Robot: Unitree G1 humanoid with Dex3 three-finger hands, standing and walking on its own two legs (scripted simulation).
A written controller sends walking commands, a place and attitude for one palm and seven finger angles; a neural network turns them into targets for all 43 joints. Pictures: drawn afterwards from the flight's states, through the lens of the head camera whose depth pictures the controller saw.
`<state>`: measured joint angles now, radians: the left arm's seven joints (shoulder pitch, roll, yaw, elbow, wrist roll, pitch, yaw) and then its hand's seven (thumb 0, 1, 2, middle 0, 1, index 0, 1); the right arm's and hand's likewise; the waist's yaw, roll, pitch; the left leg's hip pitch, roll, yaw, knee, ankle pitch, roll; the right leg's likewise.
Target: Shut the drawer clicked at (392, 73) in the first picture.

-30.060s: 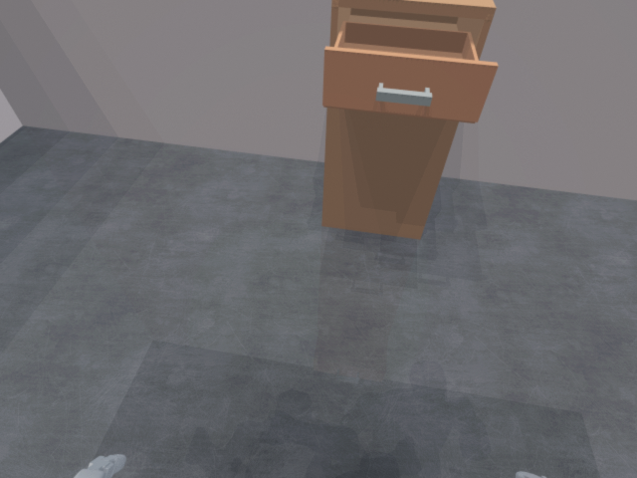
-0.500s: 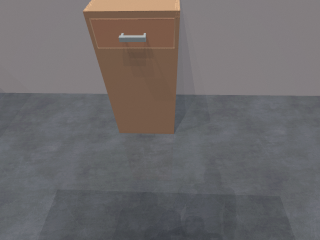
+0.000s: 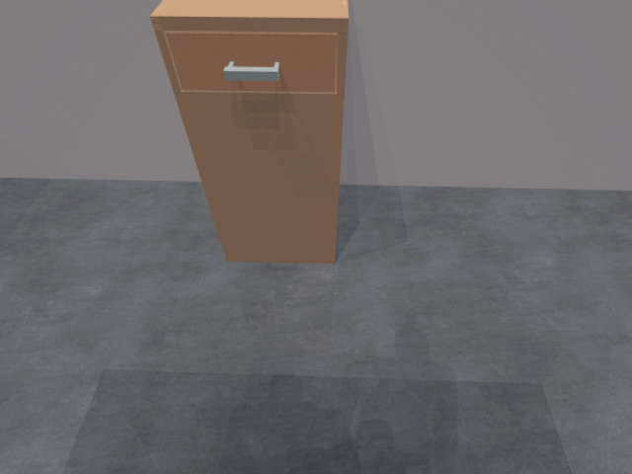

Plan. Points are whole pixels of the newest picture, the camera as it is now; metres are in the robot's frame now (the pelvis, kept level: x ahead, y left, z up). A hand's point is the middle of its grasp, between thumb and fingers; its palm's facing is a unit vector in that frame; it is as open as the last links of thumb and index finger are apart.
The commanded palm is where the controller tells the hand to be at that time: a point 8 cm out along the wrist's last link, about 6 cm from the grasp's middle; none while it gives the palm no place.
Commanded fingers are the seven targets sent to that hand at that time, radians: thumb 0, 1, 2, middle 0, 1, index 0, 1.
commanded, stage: look to check the result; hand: left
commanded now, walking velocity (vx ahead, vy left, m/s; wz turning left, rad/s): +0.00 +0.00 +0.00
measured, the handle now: (253, 69) +0.95 +0.20 +0.04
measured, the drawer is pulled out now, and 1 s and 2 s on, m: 0.00 0.00 0.00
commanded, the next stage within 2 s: stand and wait in 0.46 s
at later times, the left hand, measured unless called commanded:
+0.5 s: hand out of the picture +0.00 +0.15 -0.18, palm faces +0.04 -0.98 -0.18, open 7.4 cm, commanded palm none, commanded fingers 0.00 0.90 0.90 -0.20 -0.30 -0.20 -0.30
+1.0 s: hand out of the picture +0.01 +0.14 -0.17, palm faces +0.04 -0.98 -0.20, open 7.4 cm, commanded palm none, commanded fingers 0.00 0.90 0.90 -0.20 -0.30 -0.20 -0.30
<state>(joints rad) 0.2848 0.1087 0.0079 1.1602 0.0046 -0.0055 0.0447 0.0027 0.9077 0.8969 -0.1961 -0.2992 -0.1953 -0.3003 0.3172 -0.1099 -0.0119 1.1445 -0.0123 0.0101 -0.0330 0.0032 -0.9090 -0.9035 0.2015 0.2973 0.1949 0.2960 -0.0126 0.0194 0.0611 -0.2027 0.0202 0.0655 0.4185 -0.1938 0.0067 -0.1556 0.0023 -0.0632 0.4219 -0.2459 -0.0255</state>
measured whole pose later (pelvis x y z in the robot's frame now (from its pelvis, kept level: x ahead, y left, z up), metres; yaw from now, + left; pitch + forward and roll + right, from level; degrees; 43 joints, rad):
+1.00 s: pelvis +0.02 -0.02 +0.00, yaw +0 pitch -2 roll +0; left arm 0.28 0.11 0.01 1.16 0.00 -0.01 0.05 0.00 0.90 0.90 -0.20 -0.30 -0.20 -0.30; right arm 0.29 -0.12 -0.01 1.15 -0.01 0.01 -0.04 0.00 -0.91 -0.90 0.20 0.30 0.20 0.30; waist -0.01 0.02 0.06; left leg -0.15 0.04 0.06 0.39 -0.22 -0.02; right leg -0.10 0.03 -0.07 0.39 -0.27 -0.05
